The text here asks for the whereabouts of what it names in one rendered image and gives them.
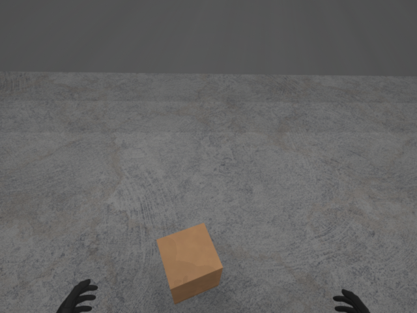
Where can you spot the carton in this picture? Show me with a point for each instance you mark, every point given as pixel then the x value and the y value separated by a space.
pixel 191 262

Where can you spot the robot left hand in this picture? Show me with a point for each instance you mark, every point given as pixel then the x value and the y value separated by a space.
pixel 74 298

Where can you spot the robot right hand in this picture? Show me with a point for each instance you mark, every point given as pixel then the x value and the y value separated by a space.
pixel 353 300

